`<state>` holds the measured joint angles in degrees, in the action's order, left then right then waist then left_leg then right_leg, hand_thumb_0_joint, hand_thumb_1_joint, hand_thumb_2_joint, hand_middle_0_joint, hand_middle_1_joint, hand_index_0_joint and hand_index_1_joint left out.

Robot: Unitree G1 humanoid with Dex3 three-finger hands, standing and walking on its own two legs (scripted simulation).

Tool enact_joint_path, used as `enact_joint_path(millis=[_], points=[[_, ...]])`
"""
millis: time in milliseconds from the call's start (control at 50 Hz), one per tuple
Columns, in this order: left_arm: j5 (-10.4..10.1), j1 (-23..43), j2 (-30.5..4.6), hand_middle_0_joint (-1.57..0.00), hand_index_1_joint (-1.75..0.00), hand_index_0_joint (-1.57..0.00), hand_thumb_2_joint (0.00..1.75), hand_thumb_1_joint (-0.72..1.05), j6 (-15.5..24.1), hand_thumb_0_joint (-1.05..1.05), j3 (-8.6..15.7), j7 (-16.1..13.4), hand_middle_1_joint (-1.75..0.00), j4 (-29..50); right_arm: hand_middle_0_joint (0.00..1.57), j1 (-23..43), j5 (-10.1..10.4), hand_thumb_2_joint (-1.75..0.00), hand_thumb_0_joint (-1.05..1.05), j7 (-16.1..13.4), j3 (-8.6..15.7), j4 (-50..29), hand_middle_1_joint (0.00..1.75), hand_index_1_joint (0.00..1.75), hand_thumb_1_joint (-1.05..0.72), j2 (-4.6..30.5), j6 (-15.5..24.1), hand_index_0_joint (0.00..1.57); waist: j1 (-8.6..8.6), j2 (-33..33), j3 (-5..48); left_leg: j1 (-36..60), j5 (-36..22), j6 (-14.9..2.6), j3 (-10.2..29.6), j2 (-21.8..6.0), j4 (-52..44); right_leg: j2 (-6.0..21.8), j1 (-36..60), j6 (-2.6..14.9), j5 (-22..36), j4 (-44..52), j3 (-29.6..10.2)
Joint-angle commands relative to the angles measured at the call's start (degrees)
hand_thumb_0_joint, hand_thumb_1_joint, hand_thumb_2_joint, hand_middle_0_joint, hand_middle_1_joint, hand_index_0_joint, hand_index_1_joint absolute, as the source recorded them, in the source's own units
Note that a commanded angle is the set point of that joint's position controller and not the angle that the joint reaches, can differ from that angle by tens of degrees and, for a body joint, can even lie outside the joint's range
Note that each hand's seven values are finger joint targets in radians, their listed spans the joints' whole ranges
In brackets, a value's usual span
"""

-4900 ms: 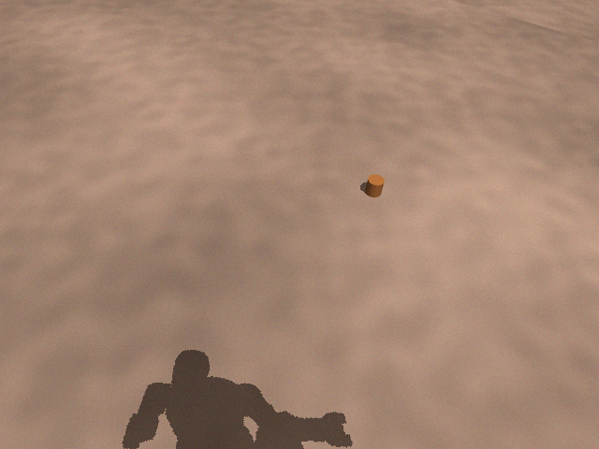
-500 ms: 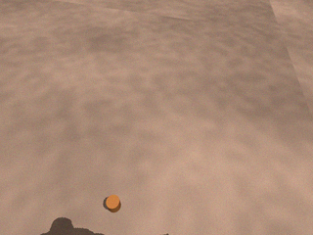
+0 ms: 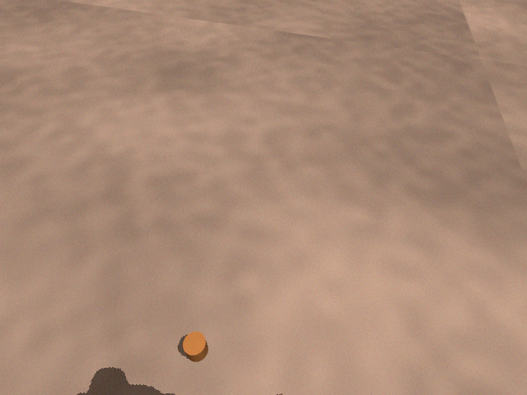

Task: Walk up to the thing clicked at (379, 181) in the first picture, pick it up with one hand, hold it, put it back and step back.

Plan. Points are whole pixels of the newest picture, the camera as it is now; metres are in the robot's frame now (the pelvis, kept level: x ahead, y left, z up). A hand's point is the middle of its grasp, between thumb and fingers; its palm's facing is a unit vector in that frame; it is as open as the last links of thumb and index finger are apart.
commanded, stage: walk up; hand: left
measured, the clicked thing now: (195, 346) +0.42 +0.22 -0.74
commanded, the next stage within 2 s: stand in 0.16 s
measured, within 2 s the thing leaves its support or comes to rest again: neither
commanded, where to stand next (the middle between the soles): +0.02 -0.01 m, yaw +0 degrees
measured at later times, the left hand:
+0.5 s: hand out of the picture +0.08 +0.25 -0.16, palm faces -0.03 -0.94 -0.33, open 7.4 cm
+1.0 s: hand out of the picture +0.08 +0.25 -0.16, palm faces -0.03 -0.94 -0.34, open 7.4 cm
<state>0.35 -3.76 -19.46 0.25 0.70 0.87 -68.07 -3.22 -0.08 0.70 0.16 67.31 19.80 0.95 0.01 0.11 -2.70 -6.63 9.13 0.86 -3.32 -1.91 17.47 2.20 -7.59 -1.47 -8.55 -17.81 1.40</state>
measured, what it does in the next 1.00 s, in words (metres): stands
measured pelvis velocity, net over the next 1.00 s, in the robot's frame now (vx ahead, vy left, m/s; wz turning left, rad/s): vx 0.01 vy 0.00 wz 0.01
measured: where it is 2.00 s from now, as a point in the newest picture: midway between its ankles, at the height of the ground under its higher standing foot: outside the picture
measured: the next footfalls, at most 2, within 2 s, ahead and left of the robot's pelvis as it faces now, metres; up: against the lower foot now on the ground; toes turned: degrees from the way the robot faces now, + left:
none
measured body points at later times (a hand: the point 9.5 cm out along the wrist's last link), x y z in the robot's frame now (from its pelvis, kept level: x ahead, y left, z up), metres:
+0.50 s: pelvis +0.00 +0.00 +0.00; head +0.02 +0.00 +0.45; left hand +0.09 +0.30 -0.13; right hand +0.08 -0.30 -0.13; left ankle +0.00 +0.13 -0.75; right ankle +0.01 -0.13 -0.75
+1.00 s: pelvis +0.01 +0.00 +0.00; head +0.02 +0.00 +0.45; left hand +0.09 +0.30 -0.13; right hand +0.09 -0.31 -0.13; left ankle +0.00 +0.13 -0.75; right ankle +0.01 -0.13 -0.75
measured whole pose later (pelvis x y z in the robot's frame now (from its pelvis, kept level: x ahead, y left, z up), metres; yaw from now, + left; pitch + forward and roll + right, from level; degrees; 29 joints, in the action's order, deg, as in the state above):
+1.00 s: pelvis +0.01 +0.00 +0.00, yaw +0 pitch -2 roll +0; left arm 0.4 -6.0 -20.2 0.7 -0.4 0.6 -65.0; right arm -5.5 -0.6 0.7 0.1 65.7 20.2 0.7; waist -0.5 0.1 -2.6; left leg -5.9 9.9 1.3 -2.7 -2.2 17.5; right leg 1.9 -6.6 -1.1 -9.5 -17.8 2.0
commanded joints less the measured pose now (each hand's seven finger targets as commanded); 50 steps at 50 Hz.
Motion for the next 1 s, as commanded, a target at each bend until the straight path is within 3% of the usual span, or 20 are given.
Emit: enact_joint_path(millis=[0,160,440,700,860,980], points=[[0.08,2.96,-11.74,-0.2,-0.3,-0.2,0.9,0.9,1.08,0.0,2.2,-0.99,-0.3,3.81,0.2,2.31,-0.09,-0.9,0.0,-0.92,2.3,-3.22,0.3,0.3,-0.9,12.28,0.93,0.2,-0.08,-0.5,5.7,2.01,-5.44,-1.48,5.33,-6.62,-2.72,5.76,1.05,1.61,5.6,2.49,-4.53],[0.14,2.18,-12.44,-0.2,-0.3,-0.2,0.9,0.9,1.37,0.0,2.04,-1.16,-0.3,4.65,0.2,1.87,-0.76,-0.9,0.0,-0.84,2.28,-3.89,0.3,0.3,-0.9,12.03,0.76,0.2,-0.29,-0.23,4.48,0.8,-3.17,-0.98,5.77,-6.43,-3.01,5.78,0.67,1.62,2.62,3.04,-4.79],[0.1,1.22,-12.81,-0.2,-0.3,-0.2,0.9,0.9,1.55,0.0,1.75,-1.12,-0.3,6.19,0.2,0.62,-0.64,-0.9,0.0,-0.84,2.29,-4.53,0.3,0.3,-0.9,12.33,0.91,0.2,-0.36,-0.33,5.56,2.23,-7.28,-1.02,5.81,-6.84,-2.6,6.14,1.4,2.01,6.29,1.83,-4.54],[0.09,0.71,-12.7,-0.2,-0.3,-0.2,0.9,0.9,1.53,0.0,1.39,-1.21,-0.3,6.51,0.2,0.3,-0.57,-0.9,0.0,-0.73,2.08,-4.64,0.3,0.3,-0.9,12.34,0.67,0.2,-0.31,-0.42,3.68,1.25,-4.05,-1.05,5.89,-6.52,-2.88,5.96,0.67,1.86,3.51,3.12,-4.57],[0.08,0.48,-12.91,-0.2,-0.3,-0.2,0.9,0.9,1.63,0.0,1.41,-1.24,-0.3,6.75,0.2,0.23,-0.58,-0.9,0.0,-0.75,2.18,-4.94,0.3,0.3,-0.9,12.35,0.69,0.2,-0.37,-0.45,4.95,2.47,-7.06,-1.04,5.86,-6.81,-2.26,6.07,1.06,2.05,6.29,2.35,-4.41],[0.11,0.39,-13.23,-0.2,-0.3,-0.2,0.9,0.9,1.45,0.0,1.56,-1.24,-0.3,6.67,0.2,0.05,-0.67,-0.9,0.0,-0.86,2.11,-4.9,0.3,0.3,-0.9,12.44,0.7,0.2,-0.24,0.02,4.71,1.44,-6.26,-0.89,5.77,-6.58,-2.59,6.22,2.12,2.19,6.62,2.11,-4.51]])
